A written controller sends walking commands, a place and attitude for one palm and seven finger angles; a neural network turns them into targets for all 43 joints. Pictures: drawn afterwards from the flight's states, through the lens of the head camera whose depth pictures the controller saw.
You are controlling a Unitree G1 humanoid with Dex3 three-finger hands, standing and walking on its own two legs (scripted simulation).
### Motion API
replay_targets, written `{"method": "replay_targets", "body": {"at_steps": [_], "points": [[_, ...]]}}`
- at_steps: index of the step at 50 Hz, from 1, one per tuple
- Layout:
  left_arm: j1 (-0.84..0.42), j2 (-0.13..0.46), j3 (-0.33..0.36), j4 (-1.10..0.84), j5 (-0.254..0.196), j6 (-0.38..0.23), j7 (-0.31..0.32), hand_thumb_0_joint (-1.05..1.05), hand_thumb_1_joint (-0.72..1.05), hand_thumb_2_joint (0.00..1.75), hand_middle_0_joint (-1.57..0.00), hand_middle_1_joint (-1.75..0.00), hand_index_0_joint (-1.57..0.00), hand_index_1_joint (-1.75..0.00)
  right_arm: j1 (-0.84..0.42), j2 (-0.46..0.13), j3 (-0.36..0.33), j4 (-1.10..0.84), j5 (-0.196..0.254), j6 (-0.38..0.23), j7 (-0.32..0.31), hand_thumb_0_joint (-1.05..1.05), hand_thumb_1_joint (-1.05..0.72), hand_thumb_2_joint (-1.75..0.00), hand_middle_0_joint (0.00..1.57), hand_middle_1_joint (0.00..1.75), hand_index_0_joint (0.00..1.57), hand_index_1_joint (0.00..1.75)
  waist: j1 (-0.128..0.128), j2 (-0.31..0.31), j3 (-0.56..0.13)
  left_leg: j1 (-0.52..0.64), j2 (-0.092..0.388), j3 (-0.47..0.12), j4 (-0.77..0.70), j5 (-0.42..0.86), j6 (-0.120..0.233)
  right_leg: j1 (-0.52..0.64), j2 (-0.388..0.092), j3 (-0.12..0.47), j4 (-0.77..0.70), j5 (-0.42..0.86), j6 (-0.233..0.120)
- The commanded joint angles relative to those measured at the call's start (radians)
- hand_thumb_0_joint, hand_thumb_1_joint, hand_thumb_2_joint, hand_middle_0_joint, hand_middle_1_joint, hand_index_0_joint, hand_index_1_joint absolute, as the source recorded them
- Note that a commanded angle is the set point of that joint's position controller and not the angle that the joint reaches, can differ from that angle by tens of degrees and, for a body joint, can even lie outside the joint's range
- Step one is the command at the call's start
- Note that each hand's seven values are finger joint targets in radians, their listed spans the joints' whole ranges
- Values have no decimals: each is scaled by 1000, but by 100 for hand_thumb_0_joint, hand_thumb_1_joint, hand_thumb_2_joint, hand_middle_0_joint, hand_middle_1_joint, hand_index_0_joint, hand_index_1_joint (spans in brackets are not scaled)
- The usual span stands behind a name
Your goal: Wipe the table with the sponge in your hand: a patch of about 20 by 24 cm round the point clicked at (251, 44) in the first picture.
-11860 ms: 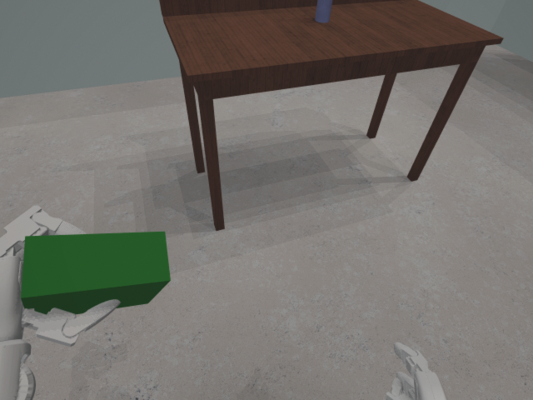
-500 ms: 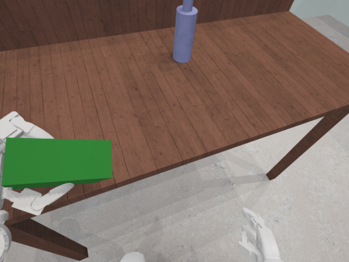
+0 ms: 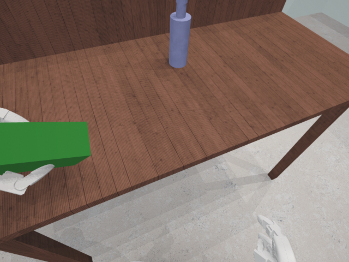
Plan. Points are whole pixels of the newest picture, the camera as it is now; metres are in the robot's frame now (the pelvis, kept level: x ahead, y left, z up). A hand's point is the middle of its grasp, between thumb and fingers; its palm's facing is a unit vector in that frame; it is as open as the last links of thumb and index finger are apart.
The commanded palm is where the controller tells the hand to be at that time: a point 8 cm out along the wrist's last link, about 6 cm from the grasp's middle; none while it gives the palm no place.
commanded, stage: come to a stop and stand still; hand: left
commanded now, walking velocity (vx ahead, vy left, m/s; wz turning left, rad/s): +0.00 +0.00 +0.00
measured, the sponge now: (54, 147) +0.27 +0.25 +0.15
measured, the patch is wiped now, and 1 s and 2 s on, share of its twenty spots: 0.00 0.00 0.00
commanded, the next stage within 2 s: look again from close up in 0.50 s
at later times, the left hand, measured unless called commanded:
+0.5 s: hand (18, 169) +0.21 +0.27 +0.16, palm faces +0.41 -0.86 -0.30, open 10.1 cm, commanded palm +0.15 +0.31 +0.18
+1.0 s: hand (13, 166) +0.22 +0.28 +0.17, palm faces +0.40 -0.79 -0.47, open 10.1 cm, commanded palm +0.14 +0.30 +0.18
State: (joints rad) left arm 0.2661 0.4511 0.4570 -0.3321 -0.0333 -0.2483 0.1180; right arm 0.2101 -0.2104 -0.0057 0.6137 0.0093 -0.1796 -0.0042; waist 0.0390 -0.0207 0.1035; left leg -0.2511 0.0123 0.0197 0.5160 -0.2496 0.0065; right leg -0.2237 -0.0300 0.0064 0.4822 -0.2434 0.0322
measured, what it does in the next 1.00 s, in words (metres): stands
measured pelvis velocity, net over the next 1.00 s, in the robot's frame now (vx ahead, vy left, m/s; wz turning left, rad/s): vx -0.01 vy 0.01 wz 0.01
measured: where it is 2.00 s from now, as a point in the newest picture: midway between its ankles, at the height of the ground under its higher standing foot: outside the picture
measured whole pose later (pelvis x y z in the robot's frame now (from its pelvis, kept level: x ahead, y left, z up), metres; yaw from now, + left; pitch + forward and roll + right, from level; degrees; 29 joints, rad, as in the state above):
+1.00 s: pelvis -0.01 +0.01 +0.00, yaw +1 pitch -2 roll -2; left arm 0.30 0.44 0.38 -0.41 0.04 -0.24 0.07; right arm 0.20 -0.18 0.00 0.60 -0.01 -0.15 -0.03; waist 0.06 -0.03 0.10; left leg -0.25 0.01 0.01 0.51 -0.23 0.03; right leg -0.18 -0.03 -0.01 0.41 -0.19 0.05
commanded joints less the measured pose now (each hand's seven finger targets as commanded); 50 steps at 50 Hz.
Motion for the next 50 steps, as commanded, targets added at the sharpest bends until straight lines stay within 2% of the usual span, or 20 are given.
{"method": "replay_targets", "body": {"at_steps": [1,3,6,7,8,10,13,18,21,27,28,32,33,42,43,46,47,48,49,50], "points": [[132,56,-48,-322,-9,-59,-8,0,10,130,-120,-160,-120,-160,-89,-125,-52,-175,8,-65,21,0,-90,-90,20,30,20,30,6,48,-275,44,73,-63,-86,351,22,151,-21,-1,-14,231,-37],[154,83,-3,-345,-9,-53,4,0,10,130,-120,-160,-120,-160,-107,-120,-48,-185,9,-57,16,0,-90,-90,20,30,20,30,-2,-20,-262,3,68,-64,-102,232,23,156,-18,-24,-19,177,-30],[98,140,78,-371,-16,-57,12,0,10,130,-120,-160,-120,-160,-125,-110,-39,-195,5,-41,-7,0,-90,-90,20,30,20,30,-9,-1,-208,-12,49,-63,-127,115,20,119,-15,-5,-55,128,-34],[76,194,128,-387,-15,-57,21,0,10,130,-120,-160,-120,-160,-140,-113,-35,-192,4,-35,-15,0,-90,-90,20,30,20,30,-12,31,-197,-12,54,-66,-146,65,22,108,-8,-12,-52,102,-31],[60,145,95,-374,-17,-60,18,0,10,130,-120,-160,-120,-160,-130,-103,-33,-190,2,-27,-21,0,-90,-90,20,30,20,30,-16,69,-188,-33,59,-74,-154,45,29,123,-9,-18,-48,105,-34],[5,125,73,-374,-17,-59,15,0,10,130,-120,-160,-120,-160,-119,-104,-31,-190,3,-26,-25,0,-90,-90,20,30,20,30,-18,153,-172,-45,57,-68,-165,36,27,138,2,-10,-45,125,-38],[-42,75,13,-373,-5,-61,11,0,10,130,-120,-160,-120,-160,-109,-104,-28,-177,1,-36,-22,0,-90,-90,20,30,20,30,-20,214,-177,-32,62,-68,-166,32,28,145,11,-17,-47,145,-39],[-13,-2,-81,-350,9,-39,7,0,10,130,-120,-160,-120,-160,-102,-110,-30,-167,0,-41,-7,0,-90,-90,20,30,20,30,-21,125,-206,42,53,-60,-133,154,13,132,17,-19,-81,210,-34],[-8,19,-62,-332,13,-29,10,0,10,130,-120,-160,-120,-160,-110,-115,-34,-171,-1,-25,-7,0,-90,-90,20,30,20,30,-17,92,-188,20,48,-61,-150,129,4,135,17,-13,-91,191,-33],[34,101,44,-333,4,-31,17,0,10,130,-120,-160,-120,-160,-134,-106,-27,-193,2,1,-18,0,-90,-90,20,30,20,30,-13,101,-165,-37,38,-57,-187,10,6,164,22,-24,-110,146,-31],[44,59,8,-322,0,-33,10,0,10,130,-120,-160,-120,-160,-125,-100,-25,-196,1,7,-17,0,-90,-90,20,30,20,30,-16,95,-159,-48,37,-60,-189,-3,8,171,21,-27,-113,140,-32],[57,92,35,-358,-2,-36,10,0,10,130,-120,-160,-120,-160,-136,-107,-28,-197,3,-4,-19,0,-90,-90,20,30,20,30,-12,99,-181,-25,28,-37,-169,-20,10,168,17,-14,-128,146,-30],[64,47,-5,-347,-3,-36,6,0,10,130,-120,-160,-120,-160,-122,-102,-27,-194,1,-1,-18,0,-90,-90,20,30,20,30,-16,98,-177,-26,24,-43,-167,-7,11,170,17,-15,-131,152,-33],[56,81,16,-362,7,-27,21,0,10,130,-120,-160,-120,-160,-122,-116,-40,-172,7,-13,-22,0,-90,-90,20,30,20,30,-14,96,-186,18,27,-47,-157,44,10,153,17,-11,-120,170,-29],[65,48,-12,-348,3,-27,16,0,10,130,-120,-160,-120,-160,-113,-110,-37,-172,5,-7,-22,0,-90,-90,20,30,20,30,-14,85,-184,10,27,-52,-158,43,13,159,16,-14,-121,166,-29],[61,60,-3,-354,1,-27,16,0,10,130,-120,-160,-120,-160,-111,-110,-41,-175,6,-5,-22,0,-90,-90,20,30,20,30,-12,87,-169,3,26,-49,-157,38,11,155,11,-9,-122,161,-30],[72,80,21,-352,3,-23,21,0,10,130,-120,-160,-120,-160,-122,-113,-41,-176,9,-6,-23,0,-90,-90,20,30,20,30,-12,81,-165,6,26,-51,-161,27,10,146,15,-9,-126,148,-31],[-954,870,567,-641,152,-139,5,0,10,130,-120,-160,-120,-160,-12,-125,-33,-154,-61,-39,-22,0,-90,-90,20,30,20,30,13,-30,-111,-76,68,-47,-18,200,21,14,-53,47,-156,225,-59],[-331,234,162,-18,57,-97,-33,0,10,130,-120,-160,-120,-160,-64,-9,7,-85,-26,-39,-27,0,-90,-90,20,30,20,30,-17,-47,-267,72,6,-44,-95,242,16,53,-69,44,-91,261,-92],[-66,146,87,-127,7,-90,-27,0,10,130,-120,-160,-120,-160,-70,-92,-45,-158,-11,-51,-28,0,-90,-90,20,30,20,30,23,70,-227,118,26,-39,-80,297,2,81,-39,99,-122,313,-77]]}}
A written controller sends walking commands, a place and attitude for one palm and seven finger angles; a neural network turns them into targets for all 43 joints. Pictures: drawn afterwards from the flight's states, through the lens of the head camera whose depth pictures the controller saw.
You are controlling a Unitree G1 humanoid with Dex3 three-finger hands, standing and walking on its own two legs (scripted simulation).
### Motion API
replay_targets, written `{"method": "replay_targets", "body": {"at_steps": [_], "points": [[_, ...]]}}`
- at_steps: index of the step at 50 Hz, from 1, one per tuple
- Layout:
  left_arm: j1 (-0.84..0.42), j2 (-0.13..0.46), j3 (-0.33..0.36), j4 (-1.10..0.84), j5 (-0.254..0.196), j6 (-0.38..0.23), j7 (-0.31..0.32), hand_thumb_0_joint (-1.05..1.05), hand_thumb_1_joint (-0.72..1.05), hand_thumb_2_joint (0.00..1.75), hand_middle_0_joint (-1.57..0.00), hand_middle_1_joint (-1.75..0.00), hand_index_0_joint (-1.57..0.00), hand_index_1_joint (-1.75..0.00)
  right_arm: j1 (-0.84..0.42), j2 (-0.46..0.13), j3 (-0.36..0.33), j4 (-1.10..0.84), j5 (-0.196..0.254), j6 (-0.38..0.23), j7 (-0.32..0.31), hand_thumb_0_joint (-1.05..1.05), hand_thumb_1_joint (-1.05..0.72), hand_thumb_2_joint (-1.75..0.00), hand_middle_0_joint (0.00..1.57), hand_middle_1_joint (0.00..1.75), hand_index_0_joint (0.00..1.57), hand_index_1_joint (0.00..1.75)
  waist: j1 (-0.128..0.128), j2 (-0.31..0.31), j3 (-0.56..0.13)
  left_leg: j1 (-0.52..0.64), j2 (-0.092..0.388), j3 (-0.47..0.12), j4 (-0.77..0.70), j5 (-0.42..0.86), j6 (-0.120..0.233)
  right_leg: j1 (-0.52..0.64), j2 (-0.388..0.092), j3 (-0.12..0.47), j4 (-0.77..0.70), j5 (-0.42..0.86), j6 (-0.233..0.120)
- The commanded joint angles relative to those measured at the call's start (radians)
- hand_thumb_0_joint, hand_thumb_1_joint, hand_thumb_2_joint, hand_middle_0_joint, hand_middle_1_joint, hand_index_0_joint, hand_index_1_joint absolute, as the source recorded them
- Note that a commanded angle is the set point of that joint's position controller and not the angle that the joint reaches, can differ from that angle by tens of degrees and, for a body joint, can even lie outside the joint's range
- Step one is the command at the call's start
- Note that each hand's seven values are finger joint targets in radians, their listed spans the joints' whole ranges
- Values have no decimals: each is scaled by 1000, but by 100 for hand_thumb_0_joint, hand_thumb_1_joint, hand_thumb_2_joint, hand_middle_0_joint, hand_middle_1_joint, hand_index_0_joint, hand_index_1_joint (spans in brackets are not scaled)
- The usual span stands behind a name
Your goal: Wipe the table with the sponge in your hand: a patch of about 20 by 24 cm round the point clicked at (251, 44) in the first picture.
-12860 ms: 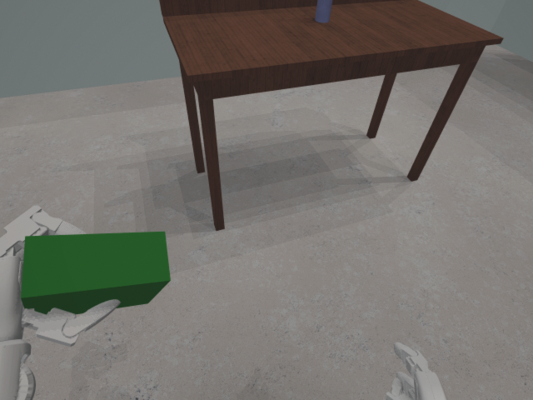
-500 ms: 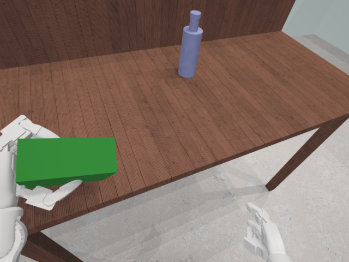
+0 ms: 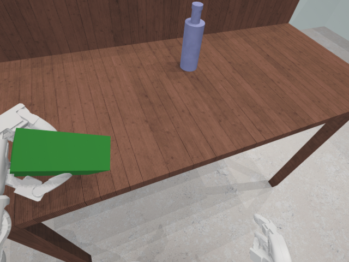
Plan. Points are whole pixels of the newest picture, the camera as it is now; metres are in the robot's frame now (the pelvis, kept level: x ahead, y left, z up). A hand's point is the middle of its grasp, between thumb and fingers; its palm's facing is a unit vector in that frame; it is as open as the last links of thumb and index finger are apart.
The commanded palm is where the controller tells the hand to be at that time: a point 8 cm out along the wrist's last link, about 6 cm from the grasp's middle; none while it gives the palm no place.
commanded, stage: come to a stop and stand still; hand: left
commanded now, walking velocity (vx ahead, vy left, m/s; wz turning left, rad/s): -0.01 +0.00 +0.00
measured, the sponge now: (74, 156) +0.25 +0.22 +0.14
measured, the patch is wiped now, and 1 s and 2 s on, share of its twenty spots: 0.00 0.00 0.00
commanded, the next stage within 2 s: look again from close up in 0.84 s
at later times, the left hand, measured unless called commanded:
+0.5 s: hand (40, 157) +0.22 +0.25 +0.17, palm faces +0.45 -0.84 -0.31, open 10.0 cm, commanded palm +0.16 +0.28 +0.18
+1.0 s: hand (50, 160) +0.23 +0.24 +0.16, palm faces +0.40 -0.84 -0.37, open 10.0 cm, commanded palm +0.17 +0.27 +0.18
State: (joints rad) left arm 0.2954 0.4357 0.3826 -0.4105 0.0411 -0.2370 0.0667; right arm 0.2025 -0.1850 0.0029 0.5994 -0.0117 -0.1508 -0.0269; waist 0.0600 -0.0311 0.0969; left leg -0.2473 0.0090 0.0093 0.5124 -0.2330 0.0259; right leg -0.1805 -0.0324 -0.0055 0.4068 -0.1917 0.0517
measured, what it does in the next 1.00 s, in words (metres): stands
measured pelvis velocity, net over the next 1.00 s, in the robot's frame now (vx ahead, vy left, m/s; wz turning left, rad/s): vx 0.01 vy -0.01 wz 0.00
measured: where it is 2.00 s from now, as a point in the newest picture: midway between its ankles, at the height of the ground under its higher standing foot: outside the picture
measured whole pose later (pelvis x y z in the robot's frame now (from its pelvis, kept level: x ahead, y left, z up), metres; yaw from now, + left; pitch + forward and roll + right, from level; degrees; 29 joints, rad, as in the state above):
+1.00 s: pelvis +0.01 -0.01 +0.00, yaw +0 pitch -2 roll -2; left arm 0.42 0.35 0.35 -0.49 -0.02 -0.20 0.11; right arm 0.17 -0.19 0.01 0.59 0.01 -0.12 -0.02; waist 0.04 -0.02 0.09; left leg -0.22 0.02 0.01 0.49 -0.24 0.02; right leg -0.16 -0.03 -0.01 0.39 -0.20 0.04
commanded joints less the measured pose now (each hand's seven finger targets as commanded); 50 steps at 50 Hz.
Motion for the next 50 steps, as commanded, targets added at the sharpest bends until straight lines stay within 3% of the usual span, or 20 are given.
{"method": "replay_targets", "body": {"at_steps": [1,2,3,8,11,12,13,15,18,23,26,27,28,32,33,37,38,43,47,50], "points": [[-52,89,94,-44,-76,-85,24,0,10,130,-120,-160,-120,-160,-36,-144,-63,-152,19,-84,2,0,-90,-90,20,30,20,30,-18,147,-265,115,32,-41,-99,285,-16,84,-36,86,-14,209,-94],[1,-7,8,-62,-95,-85,18,0,10,130,-120,-160,-120,-160,-73,-133,-61,-151,34,-92,14,0,-90,-90,20,30,20,30,-20,265,-292,157,56,-41,-109,323,-4,55,-26,42,37,158,-81],[3,32,21,-167,-88,-87,21,0,10,130,-120,-160,-120,-160,-52,-154,-66,-157,24,-87,29,0,-90,-90,20,30,20,30,-16,275,-289,122,80,-60,-112,354,-1,67,-15,24,57,138,-75],[112,64,40,-203,-87,-59,44,0,10,130,-120,-160,-120,-160,-88,-138,-49,-176,31,-72,33,0,-90,-90,20,30,20,30,-19,-23,-193,-55,58,-46,-136,1,-4,81,-14,10,-11,32,-54],[29,127,117,-200,-90,-64,50,0,10,130,-120,-160,-120,-160,-102,-137,-46,-178,27,-64,4,0,-90,-90,20,30,20,30,-31,-92,-126,-40,20,-45,-123,-122,-8,-32,-26,66,-98,-136,-62],[-27,198,178,-248,-88,-68,62,0,10,130,-120,-160,-120,-160,-123,-145,-45,-174,28,-60,-5,0,-90,-90,20,30,20,30,-35,-39,-121,-17,24,-43,-135,-135,-6,-53,-16,59,-97,-159,-61],[-47,152,144,-231,-87,-74,59,0,10,130,-120,-160,-120,-160,-116,-136,-41,-173,24,-58,-13,0,-90,-90,20,30,20,30,-41,9,-111,-41,32,-57,-154,-169,2,-37,-18,43,-84,-174,-61],[-109,142,128,-254,-83,-80,60,0,10,130,-120,-160,-120,-160,-109,-138,-38,-170,24,-66,-18,0,-90,-90,20,30,20,30,-35,127,-110,-62,39,-65,-186,-185,7,10,3,41,-53,-120,-61],[-144,103,79,-291,-72,-86,59,0,10,130,-120,-160,-120,-160,-109,-137,-35,-163,25,-87,-16,0,-90,-90,20,30,20,30,-33,207,-148,-63,50,-71,-200,-180,15,81,16,16,-12,-42,-58],[-14,29,14,-266,-67,-66,58,0,10,130,-120,-160,-120,-160,-92,-135,-39,-145,22,-102,8,0,-90,-90,20,30,20,30,-31,112,-197,21,25,-38,-127,34,-9,91,9,17,-38,99,-58],[25,42,35,-239,-67,-53,57,0,10,130,-120,-160,-120,-160,-92,-143,-47,-144,21,-84,12,0,-90,-90,20,30,20,30,-31,77,-173,13,23,-36,-124,90,-20,78,9,23,-40,122,-57],[56,81,85,-220,-68,-46,64,0,10,130,-120,-160,-120,-160,-104,-144,-45,-141,23,-78,12,0,-90,-90,20,30,20,30,-29,63,-177,19,25,-33,-128,92,-22,76,16,12,-44,119,-53],[66,46,60,-208,-71,-45,58,0,10,130,-120,-160,-120,-160,-94,-139,-45,-145,20,-65,11,0,-90,-90,20,30,20,30,-34,52,-174,6,28,-37,-128,108,-20,89,11,4,-41,127,-54],[62,123,139,-250,-80,-40,60,0,10,130,-120,-160,-120,-160,-118,-138,-45,-163,27,-43,1,0,-90,-90,20,30,20,30,-32,59,-179,21,27,-27,-131,147,-19,95,14,2,-38,159,-49],[65,85,106,-244,-86,-41,54,0,10,130,-120,-160,-120,-160,-108,-132,-40,-167,24,-35,1,0,-90,-90,20,30,20,30,-35,62,-179,12,29,-35,-135,162,-17,110,14,-10,-32,162,-49],[28,110,108,-346,-85,-43,58,0,10,130,-120,-160,-120,-160,-128,-133,-41,-176,30,-45,-3,0,-90,-90,20,30,20,30,-31,124,-204,47,33,-28,-135,164,-13,112,17,-10,-15,172,-46],[36,83,82,-337,-85,-41,57,0,10,130,-120,-160,-120,-160,-117,-131,-39,-173,25,-42,-2,0,-90,-90,20,30,20,30,-31,127,-208,44,35,-31,-131,173,-9,119,16,-12,-17,180,-46],[54,61,60,-313,-79,-27,65,0,10,130,-120,-160,-120,-160,-101,-136,-46,-160,26,-43,1,0,-90,-90,20,30,20,30,-34,93,-209,62,30,-28,-118,163,-14,109,13,-4,-28,190,-47],[63,91,97,-274,-75,-16,72,0,10,130,-120,-160,-120,-160,-114,-138,-50,-159,29,-33,-1,0,-90,-90,20,30,20,30,-33,71,-179,43,26,-24,-126,103,-16,93,14,10,-48,159,-49],[36,71,72,-271,-79,-15,66,0,10,130,-120,-160,-120,-160,-106,-139,-50,-164,28,-21,-2,0,-90,-90,20,30,20,30,-36,90,-156,11,26,-33,-145,69,-17,102,14,3,-47,127,-49]]}}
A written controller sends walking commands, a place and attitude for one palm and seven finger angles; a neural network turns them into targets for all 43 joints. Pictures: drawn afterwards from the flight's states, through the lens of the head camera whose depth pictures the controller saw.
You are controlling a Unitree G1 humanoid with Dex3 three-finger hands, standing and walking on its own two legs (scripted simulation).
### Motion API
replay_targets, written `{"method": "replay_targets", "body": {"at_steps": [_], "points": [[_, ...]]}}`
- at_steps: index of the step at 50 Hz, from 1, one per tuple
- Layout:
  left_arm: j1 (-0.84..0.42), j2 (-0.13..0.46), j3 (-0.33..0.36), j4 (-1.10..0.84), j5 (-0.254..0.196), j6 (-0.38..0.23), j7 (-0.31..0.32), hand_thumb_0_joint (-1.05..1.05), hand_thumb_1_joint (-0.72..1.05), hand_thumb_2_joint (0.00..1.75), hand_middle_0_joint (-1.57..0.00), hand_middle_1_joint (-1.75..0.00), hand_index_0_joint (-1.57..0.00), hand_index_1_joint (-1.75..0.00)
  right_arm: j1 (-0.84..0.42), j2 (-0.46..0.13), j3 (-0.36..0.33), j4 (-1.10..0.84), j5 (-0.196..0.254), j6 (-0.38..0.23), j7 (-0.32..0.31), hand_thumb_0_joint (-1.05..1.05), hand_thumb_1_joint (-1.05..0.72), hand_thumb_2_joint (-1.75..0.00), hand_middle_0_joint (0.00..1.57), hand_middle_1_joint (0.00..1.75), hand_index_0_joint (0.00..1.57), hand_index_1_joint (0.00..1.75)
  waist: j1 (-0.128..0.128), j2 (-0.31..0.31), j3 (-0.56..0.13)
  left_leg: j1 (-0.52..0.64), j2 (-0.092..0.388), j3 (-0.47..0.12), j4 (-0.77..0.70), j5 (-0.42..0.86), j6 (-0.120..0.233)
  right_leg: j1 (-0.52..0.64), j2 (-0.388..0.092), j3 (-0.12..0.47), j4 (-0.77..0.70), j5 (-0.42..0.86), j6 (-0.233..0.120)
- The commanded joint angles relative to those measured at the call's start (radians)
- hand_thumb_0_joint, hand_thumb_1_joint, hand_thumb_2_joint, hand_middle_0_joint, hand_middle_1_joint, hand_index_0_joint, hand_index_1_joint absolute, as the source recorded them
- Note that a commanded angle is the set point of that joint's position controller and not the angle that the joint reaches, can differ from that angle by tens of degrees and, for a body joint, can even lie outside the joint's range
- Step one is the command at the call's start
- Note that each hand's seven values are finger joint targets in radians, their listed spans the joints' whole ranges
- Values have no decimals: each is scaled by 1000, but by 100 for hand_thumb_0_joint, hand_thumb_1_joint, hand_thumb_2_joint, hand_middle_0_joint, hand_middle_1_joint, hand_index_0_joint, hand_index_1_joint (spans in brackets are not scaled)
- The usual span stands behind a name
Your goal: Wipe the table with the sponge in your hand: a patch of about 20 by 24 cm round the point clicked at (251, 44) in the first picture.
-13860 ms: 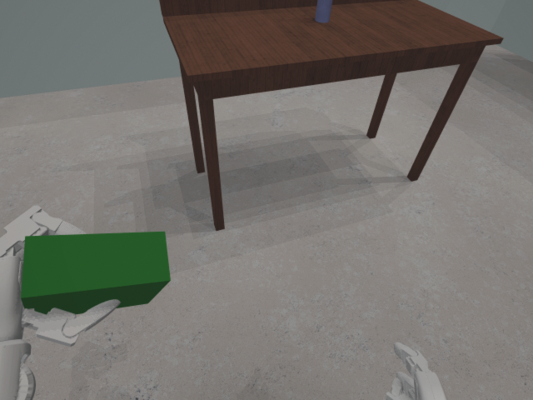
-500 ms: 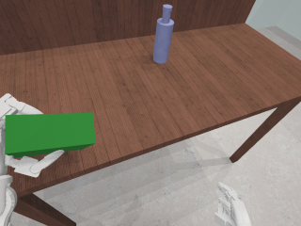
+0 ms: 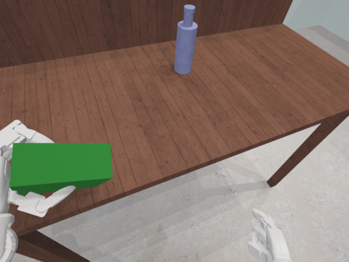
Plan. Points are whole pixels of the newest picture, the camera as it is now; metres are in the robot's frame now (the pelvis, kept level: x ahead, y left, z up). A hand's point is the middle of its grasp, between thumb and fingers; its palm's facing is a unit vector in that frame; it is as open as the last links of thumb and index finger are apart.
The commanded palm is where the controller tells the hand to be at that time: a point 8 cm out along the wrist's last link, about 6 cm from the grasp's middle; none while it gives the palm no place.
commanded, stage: look again from close up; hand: left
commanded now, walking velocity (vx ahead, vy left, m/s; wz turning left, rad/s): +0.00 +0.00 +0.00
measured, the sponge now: (77, 168) +0.24 +0.21 +0.13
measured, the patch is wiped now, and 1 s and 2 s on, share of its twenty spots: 0.00 0.00 0.00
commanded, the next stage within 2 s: turn the palm down, sponge in hand in 0.24 s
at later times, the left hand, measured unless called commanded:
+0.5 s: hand (25, 138) +0.25 +0.27 +0.19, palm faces +0.47 -0.77 -0.43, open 10.0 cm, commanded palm +0.17 +0.27 +0.19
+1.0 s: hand (55, 170) +0.22 +0.23 +0.16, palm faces +0.28 -0.55 -0.79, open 10.0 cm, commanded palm +0.17 +0.25 +0.22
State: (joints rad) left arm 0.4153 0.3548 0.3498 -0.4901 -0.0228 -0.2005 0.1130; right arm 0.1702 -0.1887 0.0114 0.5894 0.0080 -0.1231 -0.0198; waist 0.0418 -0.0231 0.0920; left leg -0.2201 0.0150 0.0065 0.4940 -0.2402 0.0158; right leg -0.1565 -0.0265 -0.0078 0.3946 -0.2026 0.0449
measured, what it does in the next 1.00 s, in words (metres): shifts its weight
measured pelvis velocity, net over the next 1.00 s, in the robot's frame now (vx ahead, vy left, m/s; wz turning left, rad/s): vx -0.01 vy -0.06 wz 0.03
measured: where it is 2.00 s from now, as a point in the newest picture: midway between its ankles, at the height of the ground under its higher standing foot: outside the picture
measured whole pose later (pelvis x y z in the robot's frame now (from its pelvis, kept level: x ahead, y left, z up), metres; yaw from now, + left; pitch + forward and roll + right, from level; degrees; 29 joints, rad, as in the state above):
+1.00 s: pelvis -0.01 -0.06 -0.01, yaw +2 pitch -4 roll +0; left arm 0.19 0.58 0.26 -0.28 0.21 0.21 -0.05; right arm 0.15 -0.27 0.05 0.62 0.02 -0.07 -0.13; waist 0.09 0.11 0.01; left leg -0.24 0.05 -0.05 0.55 -0.26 -0.02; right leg -0.22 0.01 -0.06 0.58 -0.30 -0.04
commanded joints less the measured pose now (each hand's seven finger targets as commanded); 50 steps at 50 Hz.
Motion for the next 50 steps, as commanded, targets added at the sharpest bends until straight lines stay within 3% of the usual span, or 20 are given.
{"method": "replay_targets", "body": {"at_steps": [1,16,17,18,19,20,21,22,23,25,27,28,30,32,33,34,37,44,47,50], "points": [[-88,153,104,-199,-15,-53,19,0,10,130,-120,-160,-120,-160,-73,-134,-59,-156,9,-48,-9,0,-90,-90,20,30,20,30,-17,85,-153,-18,21,-33,-130,75,-6,84,8,3,-32,136,-43],[-63,156,110,-207,-19,-47,24,0,10,130,-120,-160,-120,-160,-71,-131,-59,-159,10,-42,-10,0,-90,-90,20,30,20,30,-18,81,-157,-22,21,-40,-125,64,-3,92,2,2,-35,135,-43],[-1016,966,381,-574,1,-218,45,0,10,130,-120,-160,-120,-160,57,-172,109,-263,68,-21,-97,0,-90,-90,20,30,20,30,-84,303,-189,-154,23,-74,-116,-101,18,55,19,10,59,-102,19],[-579,456,289,52,109,-9,-4,0,10,130,-120,-160,-120,-160,-46,-138,-58,-145,-87,-54,-65,0,-90,-90,20,30,20,30,63,298,-407,135,5,-14,-72,309,-32,43,23,-62,135,55,-99],[-465,285,97,49,77,46,-13,0,10,130,-120,-160,-120,-160,-68,-141,-22,-159,-66,-71,1,0,-90,-90,20,30,20,30,-25,210,-264,91,-8,-50,-57,469,-60,-50,67,-105,88,118,-89],[-425,236,99,-38,65,76,-19,0,10,130,-120,-160,-120,-160,-44,-171,-43,-119,-59,-63,13,0,-90,-90,20,30,20,30,-12,225,-375,206,19,-35,-29,548,-67,-64,72,-94,114,168,-78],[-364,209,85,-30,17,132,-46,0,10,130,-120,-160,-120,-160,-56,-187,-51,-119,-42,-66,7,0,-90,-90,20,30,20,30,25,225,-401,225,16,-33,-27,556,-67,-45,57,-90,107,170,-74],[-248,122,22,1,-26,202,-73,0,10,130,-120,-160,-120,-160,-110,-175,-37,-129,-12,-67,14,0,-90,-90,20,30,20,30,32,223,-378,225,19,-23,-25,491,-61,-56,61,-88,104,128,-74],[-191,128,10,-97,-35,234,-93,0,10,130,-120,-160,-120,-160,-109,-184,-35,-131,-13,-72,19,0,-90,-90,20,30,20,30,60,166,-358,179,18,-9,-31,434,-49,-26,43,-108,84,186,-74],[-127,172,-21,-158,19,302,-114,0,10,130,-120,-160,-120,-160,-153,-183,-22,-155,2,-56,23,0,-90,-90,20,30,20,30,51,104,-254,89,8,-1,-51,304,-26,-38,40,-117,87,166,-66],[-121,286,45,-210,114,328,-86,0,10,130,-120,-160,-120,-160,-205,-183,-6,-193,16,-27,26,0,-90,-90,20,30,20,30,37,63,-190,8,4,3,-73,140,-14,-71,52,-108,98,55,-65],[-182,301,50,-296,155,301,-66,0,10,130,-120,-160,-120,-160,-200,-164,-2,-213,-11,-26,24,0,-90,-90,20,30,20,30,29,52,-181,-15,2,-6,-74,149,-12,-72,44,-110,99,47,-69],[-115,323,121,-306,144,252,-21,0,10,130,-120,-160,-120,-160,-193,-159,-10,-210,-20,-19,7,0,-90,-90,20,30,20,30,34,12,-191,-19,1,-8,-66,85,-9,-96,50,-109,103,-10,-56],[-216,448,247,-364,126,206,36,0,10,130,-120,-160,-120,-160,-201,-158,-12,-204,-12,-14,-18,0,-90,-90,20,30,20,30,42,51,-244,-7,-6,2,-51,10,-11,-106,57,-80,92,-89,-55],[-253,355,173,-366,122,181,60,0,10,130,-120,-160,-120,-160,-184,-123,-5,-206,-22,-23,-26,0,-90,-90,20,30,20,30,51,81,-254,-7,-13,2,-49,31,-17,-87,51,-82,85,-89,-63],[-192,354,197,-235,117,174,81,0,10,130,-120,-160,-120,-160,-150,-127,-16,-159,-19,-22,-34,0,-90,-90,20,30,20,30,38,64,-196,-19,-4,5,-41,4,-21,-112,57,-81,77,-103,-57],[-337,393,173,-124,151,201,96,0,10,130,-120,-160,-120,-160,-143,-147,-22,-117,-8,-5,-49,0,-90,-90,20,30,20,30,6,200,-160,-18,-23,23,-26,-89,-16,-144,37,-40,35,-166,-50],[-468,434,-12,24,220,391,-105,0,10,130,-120,-160,-120,-160,-206,-170,4,-141,17,1,-111,0,-90,-90,20,30,20,30,9,54,-133,-8,-39,33,-15,-71,14,-120,1,34,-42,-242,-30],[-488,503,36,-48,240,357,-155,0,10,130,-120,-160,-120,-160,-244,-159,8,-171,29,-21,-119,0,-90,-90,20,30,20,30,30,22,-158,7,-32,20,5,-34,11,-108,-8,69,-49,-271,-34],[-396,548,138,-97,250,276,-139,0,10,130,-120,-160,-120,-160,-182,-159,-14,-159,6,-30,-114,0,-90,-90,20,30,20,30,63,9,-229,17,-24,4,30,73,7,-60,-12,53,-9,-107,-35]]}}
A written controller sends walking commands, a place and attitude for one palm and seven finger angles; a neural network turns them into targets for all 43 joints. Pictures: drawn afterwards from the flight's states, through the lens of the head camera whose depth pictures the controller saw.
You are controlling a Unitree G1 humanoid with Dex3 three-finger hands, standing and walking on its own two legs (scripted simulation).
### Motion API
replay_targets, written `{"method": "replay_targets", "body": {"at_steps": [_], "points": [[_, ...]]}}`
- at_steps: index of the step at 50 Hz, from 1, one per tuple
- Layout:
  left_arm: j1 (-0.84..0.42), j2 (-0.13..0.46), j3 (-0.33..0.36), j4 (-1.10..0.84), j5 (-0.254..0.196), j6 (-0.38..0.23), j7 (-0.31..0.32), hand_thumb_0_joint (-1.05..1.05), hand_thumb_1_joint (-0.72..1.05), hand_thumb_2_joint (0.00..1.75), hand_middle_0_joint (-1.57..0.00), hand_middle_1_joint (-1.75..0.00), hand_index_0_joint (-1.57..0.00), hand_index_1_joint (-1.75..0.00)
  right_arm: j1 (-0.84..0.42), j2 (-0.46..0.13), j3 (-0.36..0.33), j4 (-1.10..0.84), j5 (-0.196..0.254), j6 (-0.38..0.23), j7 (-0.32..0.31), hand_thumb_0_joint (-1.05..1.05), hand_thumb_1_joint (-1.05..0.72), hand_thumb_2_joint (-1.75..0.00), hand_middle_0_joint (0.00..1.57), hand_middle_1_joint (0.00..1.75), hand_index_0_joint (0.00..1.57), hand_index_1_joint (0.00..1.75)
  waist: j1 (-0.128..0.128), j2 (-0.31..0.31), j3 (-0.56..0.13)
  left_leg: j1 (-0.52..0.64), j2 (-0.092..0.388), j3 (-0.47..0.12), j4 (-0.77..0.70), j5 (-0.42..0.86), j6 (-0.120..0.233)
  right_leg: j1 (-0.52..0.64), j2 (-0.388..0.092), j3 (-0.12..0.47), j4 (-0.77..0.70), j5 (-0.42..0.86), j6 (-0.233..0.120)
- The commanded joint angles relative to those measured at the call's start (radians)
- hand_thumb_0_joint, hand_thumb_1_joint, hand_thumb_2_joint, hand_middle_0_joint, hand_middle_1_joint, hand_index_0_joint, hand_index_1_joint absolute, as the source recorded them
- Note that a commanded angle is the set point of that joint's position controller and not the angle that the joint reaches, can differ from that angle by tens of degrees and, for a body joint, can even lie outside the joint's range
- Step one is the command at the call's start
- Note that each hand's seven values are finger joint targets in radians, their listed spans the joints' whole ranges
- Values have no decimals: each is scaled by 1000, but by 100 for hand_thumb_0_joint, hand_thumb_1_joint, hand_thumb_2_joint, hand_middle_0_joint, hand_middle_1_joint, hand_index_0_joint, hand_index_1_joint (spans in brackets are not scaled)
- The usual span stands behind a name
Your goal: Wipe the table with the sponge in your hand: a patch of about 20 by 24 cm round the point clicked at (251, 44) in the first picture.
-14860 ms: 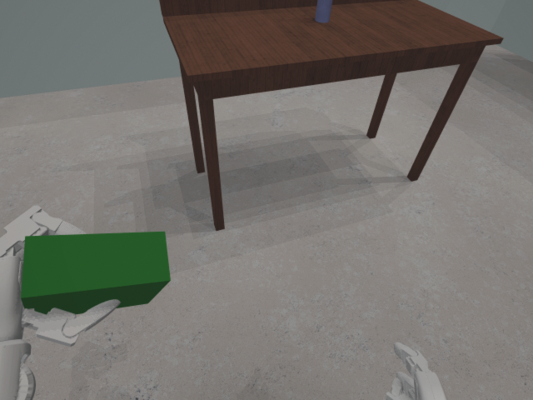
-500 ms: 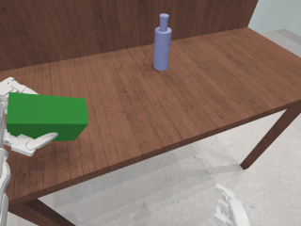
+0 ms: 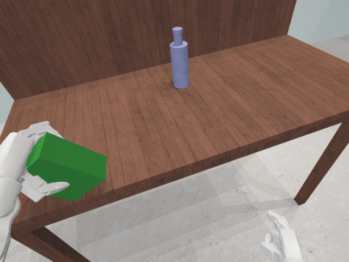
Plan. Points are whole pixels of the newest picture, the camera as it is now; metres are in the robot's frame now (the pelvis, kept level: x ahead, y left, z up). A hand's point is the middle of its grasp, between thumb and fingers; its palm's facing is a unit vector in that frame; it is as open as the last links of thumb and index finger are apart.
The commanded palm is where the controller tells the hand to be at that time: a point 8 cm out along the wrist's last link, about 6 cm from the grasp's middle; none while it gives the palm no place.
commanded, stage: turn the palm down, sponge in hand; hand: left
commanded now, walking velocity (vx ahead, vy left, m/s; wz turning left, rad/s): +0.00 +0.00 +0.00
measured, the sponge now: (72, 173) +0.24 +0.26 +0.12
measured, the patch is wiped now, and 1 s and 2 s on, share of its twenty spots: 0.00 0.00 0.00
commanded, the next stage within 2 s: move the sponge above the wiping area in 1.54 s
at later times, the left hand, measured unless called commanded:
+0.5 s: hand (37, 156) +0.23 +0.29 +0.19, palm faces +0.26 -0.35 -0.90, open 10.0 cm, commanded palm +0.20 +0.31 +0.26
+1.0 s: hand (15, 143) +0.23 +0.31 +0.22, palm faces +0.31 -0.13 -0.94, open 10.0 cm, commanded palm +0.19 +0.32 +0.29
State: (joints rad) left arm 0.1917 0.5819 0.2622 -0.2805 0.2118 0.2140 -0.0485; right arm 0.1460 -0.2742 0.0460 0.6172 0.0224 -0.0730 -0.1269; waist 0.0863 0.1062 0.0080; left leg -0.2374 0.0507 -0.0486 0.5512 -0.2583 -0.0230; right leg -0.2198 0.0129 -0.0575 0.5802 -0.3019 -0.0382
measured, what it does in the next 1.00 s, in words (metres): stands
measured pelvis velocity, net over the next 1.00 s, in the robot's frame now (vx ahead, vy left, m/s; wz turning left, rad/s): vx -0.01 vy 0.04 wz -0.01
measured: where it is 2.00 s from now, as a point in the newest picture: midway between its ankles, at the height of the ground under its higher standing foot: outside the picture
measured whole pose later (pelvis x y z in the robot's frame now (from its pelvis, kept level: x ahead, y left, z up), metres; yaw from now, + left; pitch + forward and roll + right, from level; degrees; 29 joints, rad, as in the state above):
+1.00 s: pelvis -0.01 +0.04 +0.01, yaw -1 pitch -5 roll +0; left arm -0.01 0.66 0.01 -0.46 0.69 0.50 -0.10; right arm -0.03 -0.23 0.11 0.63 0.03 -0.01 -0.09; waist 0.17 0.11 0.02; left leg -0.17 0.00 -0.01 0.45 -0.19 -0.01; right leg -0.15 -0.04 -0.02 0.47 -0.23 0.01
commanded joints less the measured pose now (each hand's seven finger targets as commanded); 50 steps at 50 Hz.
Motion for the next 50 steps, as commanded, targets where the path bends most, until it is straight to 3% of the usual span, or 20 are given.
{"method": "replay_targets", "body": {"at_steps": [1,2,3,6,10,14,16,18,21,22,23,27,28,32,35,37,38,43,47,50], "points": [[-122,340,267,-320,13,-155,39,0,10,130,-120,-160,-120,-160,-143,-72,-52,-194,-13,-82,-4,0,-90,-90,20,30,20,30,34,-125,-166,30,-60,57,-23,120,45,25,-52,98,-175,51,50],[-97,401,337,-324,19,-160,67,0,10,130,-120,-160,-120,-160,-160,-69,-50,-194,-5,-89,1,0,-90,-90,20,30,20,30,52,-61,-178,33,-63,65,-22,138,37,41,-52,109,-171,71,42],[-89,331,296,-348,19,-162,91,0,10,130,-120,-160,-120,-160,-144,-57,-50,-197,-8,-84,9,0,-90,-90,20,30,20,30,49,-68,-192,25,-64,68,-16,175,37,59,-56,88,-148,147,43],[11,311,317,-323,23,-111,149,0,10,130,-120,-160,-120,-160,-106,-77,-73,-185,0,-61,22,0,-90,-90,20,30,20,30,49,-13,-195,21,-55,93,-12,242,31,86,-58,72,-113,315,51],[39,286,246,-274,50,32,145,0,10,130,-120,-160,-120,-160,-113,-111,-83,-192,16,-30,22,0,-90,-90,20,30,20,30,31,-99,-127,-8,-45,105,-20,257,35,86,-60,65,-98,388,70],[-59,323,195,-294,105,107,75,0,10,130,-120,-160,-120,-160,-156,-118,-65,-208,30,-35,1,0,-90,-90,20,30,20,30,14,-123,-116,14,-54,103,-26,234,53,41,-47,56,-111,325,75],[-125,327,162,-340,135,90,46,0,10,130,-120,-160,-120,-160,-178,-111,-54,-218,30,-47,-10,0,-90,-90,20,30,20,30,10,-135,-139,38,-62,91,-33,217,59,19,-40,49,-121,269,75],[-202,314,122,-421,178,57,39,0,10,130,-120,-160,-120,-160,-198,-92,-43,-234,28,-73,-14,0,-90,-90,20,30,20,30,8,-77,-181,76,-65,85,-36,223,59,7,-35,42,-127,235,64],[-171,339,140,-485,233,22,54,0,10,130,-120,-160,-120,-160,-191,-93,-48,-224,9,-76,-18,0,-90,-90,20,30,20,30,23,-29,-231,112,-65,73,-49,263,56,24,-29,24,-117,249,48],[-179,370,172,-498,253,36,68,0,10,130,-120,-160,-120,-160,-243,-84,-34,-229,17,-84,-11,0,-90,-90,20,30,20,30,36,30,-218,113,-68,70,-57,250,48,24,-20,37,-124,215,33],[-201,329,140,-487,270,40,81,0,10,130,-120,-160,-120,-160,-217,-75,-30,-223,7,-79,-8,0,-90,-90,20,30,20,30,32,11,-223,94,-65,67,-67,259,44,38,-28,15,-121,208,33],[-232,364,200,-344,308,143,120,0,10,130,-120,-160,-120,-160,-287,-79,-25,-184,19,-45,14,0,-90,-90,20,30,20,30,65,54,-172,60,-53,51,-115,240,18,76,-17,27,-142,170,11],[-278,314,140,-334,314,169,121,0,10,130,-120,-160,-120,-160,-271,-80,-26,-178,16,-31,17,0,-90,-90,20,30,20,30,55,45,-175,51,-45,56,-125,245,15,87,-26,13,-144,178,13],[-318,297,88,-247,334,261,69,0,10,130,-120,-160,-120,-160,-368,-78,-2,-180,39,-4,28,0,-90,-90,20,30,20,30,60,-14,-118,43,-44,44,-167,191,14,72,-12,17,-172,133,9],[-363,238,-33,-271,362,276,8,0,10,130,-120,-160,-120,-160,-364,-80,1,-189,38,8,21,0,-90,-90,20,30,20,30,42,-44,-123,60,-42,31,-200,128,24,63,-18,-1,-184,103,19],[-428,187,-99,-313,388,287,-21,0,10,130,-120,-160,-120,-160,-436,-50,22,-210,51,-5,20,0,-90,-90,20,30,20,30,41,-5,-120,71,-49,19,-216,67,27,50,-5,7,-183,74,10],[-456,203,-105,-329,406,277,-25,0,10,130,-120,-160,-120,-160,-394,-61,15,-204,41,-10,16,0,-90,-90,20,30,20,30,41,-29,-145,73,-48,13,-217,65,31,62,-11,3,-181,72,12],[-562,339,-30,-448,523,268,-7,0,10,130,-120,-160,-120,-160,-418,-59,20,-204,16,-16,13,0,-90,-90,20,30,20,30,72,53,-277,107,-60,4,-214,120,37,145,0,23,-148,79,-10],[-554,415,61,-387,559,284,21,0,10,130,-120,-160,-120,-160,-447,-57,22,-174,16,-1,28,0,-90,-90,20,30,20,30,93,65,-262,113,-64,1,-201,188,29,152,16,59,-170,97,-30],[-494,324,4,-242,529,295,14,0,10,130,-120,-160,-120,-160,-405,-62,15,-147,20,23,37,0,-90,-90,20,30,20,30,74,-17,-178,101,-58,23,-195,193,23,104,-6,29,-208,100,-12]]}}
